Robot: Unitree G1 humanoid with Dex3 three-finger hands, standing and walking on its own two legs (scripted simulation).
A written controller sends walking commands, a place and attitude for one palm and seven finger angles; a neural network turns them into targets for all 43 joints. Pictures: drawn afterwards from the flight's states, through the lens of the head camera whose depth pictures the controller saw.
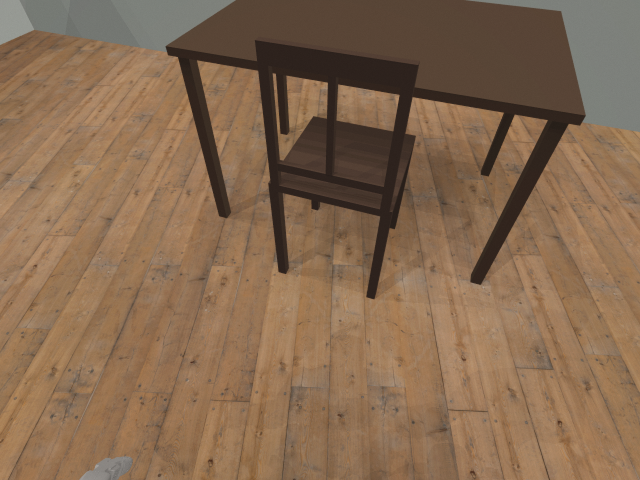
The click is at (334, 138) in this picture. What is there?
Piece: chair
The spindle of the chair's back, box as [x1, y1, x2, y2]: [326, 76, 337, 175]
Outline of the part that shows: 328,76 326,174 331,175 333,172 337,77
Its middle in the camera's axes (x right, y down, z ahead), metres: +0.03 -0.29 +1.01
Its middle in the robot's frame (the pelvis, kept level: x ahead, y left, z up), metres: +0.94 +0.02 -0.08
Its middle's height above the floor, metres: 0.69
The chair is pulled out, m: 0.00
